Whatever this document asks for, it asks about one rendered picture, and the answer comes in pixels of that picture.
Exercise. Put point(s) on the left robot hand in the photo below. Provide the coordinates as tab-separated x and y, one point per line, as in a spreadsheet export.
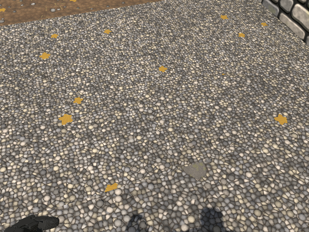
34	224

